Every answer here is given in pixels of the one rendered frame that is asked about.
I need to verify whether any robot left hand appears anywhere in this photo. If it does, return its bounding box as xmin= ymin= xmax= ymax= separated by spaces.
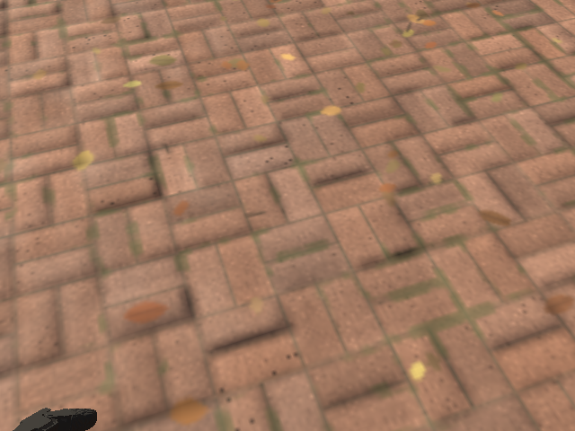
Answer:
xmin=13 ymin=408 xmax=97 ymax=431

